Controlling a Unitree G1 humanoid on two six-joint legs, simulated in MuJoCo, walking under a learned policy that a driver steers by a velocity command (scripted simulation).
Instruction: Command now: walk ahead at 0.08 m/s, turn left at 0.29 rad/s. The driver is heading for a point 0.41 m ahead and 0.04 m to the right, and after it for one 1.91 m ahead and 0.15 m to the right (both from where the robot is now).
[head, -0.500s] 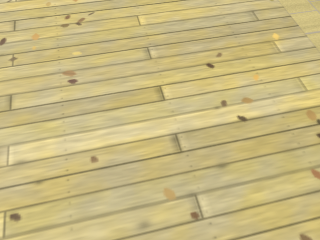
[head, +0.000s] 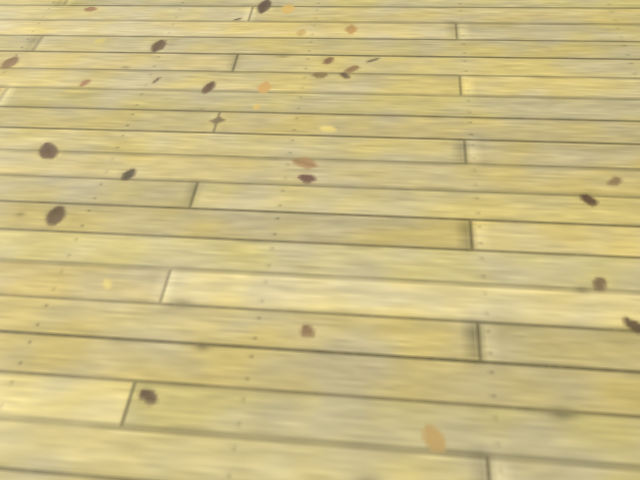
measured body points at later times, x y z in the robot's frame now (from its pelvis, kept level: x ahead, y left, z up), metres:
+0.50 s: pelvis +0.13 +0.00 -0.01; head +0.15 +0.00 +0.44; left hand +0.32 +0.25 -0.10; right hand +0.13 -0.29 -0.13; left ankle -0.02 +0.13 -0.74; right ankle +0.28 -0.12 -0.72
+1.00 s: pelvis +0.38 -0.02 +0.00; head +0.41 -0.02 +0.45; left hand +0.38 +0.26 -0.13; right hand +0.61 -0.24 -0.09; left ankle +0.57 +0.14 -0.70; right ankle +0.28 -0.12 -0.74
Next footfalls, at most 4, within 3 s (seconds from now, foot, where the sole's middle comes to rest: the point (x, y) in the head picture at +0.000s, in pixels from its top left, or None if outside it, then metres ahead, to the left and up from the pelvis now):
0.12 left None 0.02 0.13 -0.78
0.56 right None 0.32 -0.12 -0.78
1.10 left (305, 406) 0.63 0.12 -0.78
1.62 right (402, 288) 0.94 -0.11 -0.78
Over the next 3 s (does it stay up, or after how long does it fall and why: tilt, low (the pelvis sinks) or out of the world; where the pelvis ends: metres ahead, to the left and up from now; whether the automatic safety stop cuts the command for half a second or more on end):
stays up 1.51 -0.04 0.00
